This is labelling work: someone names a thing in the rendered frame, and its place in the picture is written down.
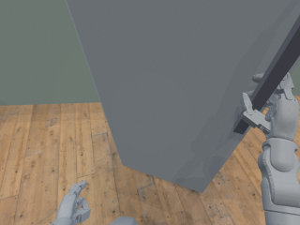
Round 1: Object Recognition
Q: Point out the left robot thigh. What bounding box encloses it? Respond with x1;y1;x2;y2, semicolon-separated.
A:
110;216;139;225

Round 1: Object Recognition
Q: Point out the right robot forearm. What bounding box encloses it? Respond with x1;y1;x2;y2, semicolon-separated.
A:
257;138;300;225

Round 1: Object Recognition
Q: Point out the left robot hand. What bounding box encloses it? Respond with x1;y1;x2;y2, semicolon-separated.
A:
55;180;91;225

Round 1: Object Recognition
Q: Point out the handle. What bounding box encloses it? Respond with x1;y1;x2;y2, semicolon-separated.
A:
233;15;300;135

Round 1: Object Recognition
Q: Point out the fridge door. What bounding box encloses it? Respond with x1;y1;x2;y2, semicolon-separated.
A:
67;0;300;193

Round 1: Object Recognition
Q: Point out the right robot hand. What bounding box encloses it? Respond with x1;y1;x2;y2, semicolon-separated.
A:
241;72;299;141

